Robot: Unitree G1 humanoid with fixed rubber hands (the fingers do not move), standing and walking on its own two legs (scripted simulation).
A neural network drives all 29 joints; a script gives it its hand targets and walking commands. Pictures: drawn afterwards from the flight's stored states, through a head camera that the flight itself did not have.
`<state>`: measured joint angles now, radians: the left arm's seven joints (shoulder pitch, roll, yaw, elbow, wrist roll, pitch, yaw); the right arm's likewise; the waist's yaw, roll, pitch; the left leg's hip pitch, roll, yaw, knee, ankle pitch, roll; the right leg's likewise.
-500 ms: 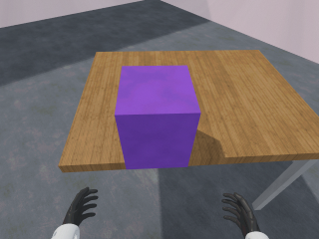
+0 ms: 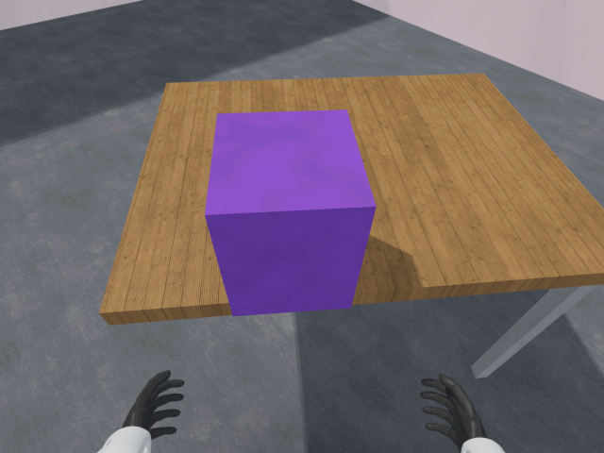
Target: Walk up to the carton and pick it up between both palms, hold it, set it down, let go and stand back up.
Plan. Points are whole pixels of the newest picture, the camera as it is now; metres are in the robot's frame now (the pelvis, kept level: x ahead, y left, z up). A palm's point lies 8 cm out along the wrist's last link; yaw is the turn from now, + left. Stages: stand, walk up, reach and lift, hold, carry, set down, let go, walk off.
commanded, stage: let go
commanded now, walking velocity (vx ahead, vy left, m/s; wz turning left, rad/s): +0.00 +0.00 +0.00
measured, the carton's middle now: (287, 216) +0.45 +0.05 +0.04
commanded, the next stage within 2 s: stand in 0.28 s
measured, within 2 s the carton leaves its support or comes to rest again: neither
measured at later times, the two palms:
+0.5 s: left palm out of the picture +0.10 +0.28 -0.11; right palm out of the picture +0.10 -0.23 -0.12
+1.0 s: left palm out of the picture -0.01 +0.29 -0.14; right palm out of the picture +0.10 -0.21 -0.14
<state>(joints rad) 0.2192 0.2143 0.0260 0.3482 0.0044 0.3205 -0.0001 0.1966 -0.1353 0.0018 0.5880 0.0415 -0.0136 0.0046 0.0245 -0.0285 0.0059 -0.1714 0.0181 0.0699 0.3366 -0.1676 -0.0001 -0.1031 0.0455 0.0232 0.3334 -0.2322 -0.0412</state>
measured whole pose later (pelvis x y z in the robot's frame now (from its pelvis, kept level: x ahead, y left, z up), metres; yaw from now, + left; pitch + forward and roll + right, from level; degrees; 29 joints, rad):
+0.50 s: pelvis +0.01 +0.01 -0.01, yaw +6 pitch +3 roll -1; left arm 0.27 0.25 0.05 0.64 0.05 -0.01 0.02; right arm 0.31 -0.22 -0.05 0.79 -0.05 -0.04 0.02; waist 0.00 0.00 0.00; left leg -0.31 -0.01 -0.03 0.51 -0.25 0.01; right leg -0.17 0.02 -0.08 0.43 -0.31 -0.03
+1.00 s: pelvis +0.02 +0.03 -0.01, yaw +11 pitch +0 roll -1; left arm 0.33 0.24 0.05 0.93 0.03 0.01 0.04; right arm 0.33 -0.20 -0.04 0.90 -0.03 -0.01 -0.03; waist 0.01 0.01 0.00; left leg -0.24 -0.08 -0.09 0.52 -0.27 0.05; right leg -0.06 -0.03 -0.15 0.42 -0.35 0.01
